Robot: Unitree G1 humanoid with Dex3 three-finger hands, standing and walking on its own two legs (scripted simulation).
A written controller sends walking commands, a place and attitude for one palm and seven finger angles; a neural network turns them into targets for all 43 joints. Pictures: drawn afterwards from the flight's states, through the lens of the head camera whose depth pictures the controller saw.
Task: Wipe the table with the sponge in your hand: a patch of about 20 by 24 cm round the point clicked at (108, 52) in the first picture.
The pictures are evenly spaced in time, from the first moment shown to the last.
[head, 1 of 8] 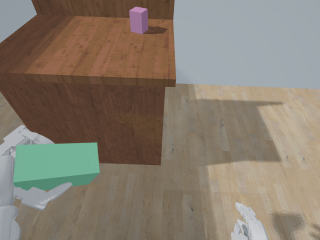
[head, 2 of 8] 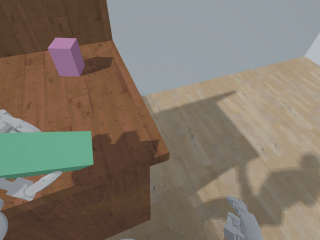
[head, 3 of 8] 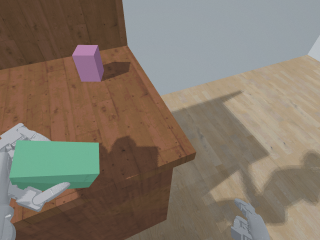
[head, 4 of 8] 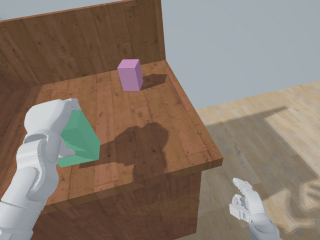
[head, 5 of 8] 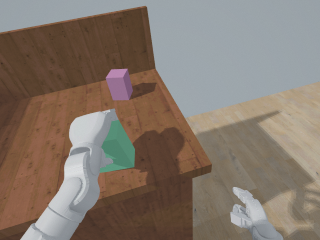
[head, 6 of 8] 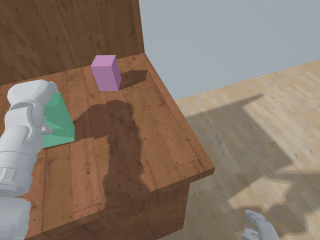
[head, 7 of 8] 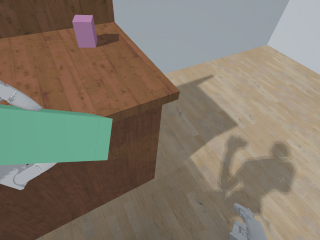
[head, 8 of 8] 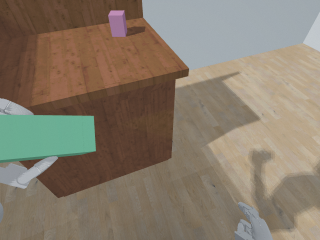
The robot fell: no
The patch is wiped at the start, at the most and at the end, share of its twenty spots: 0.00 1.00 1.00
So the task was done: yes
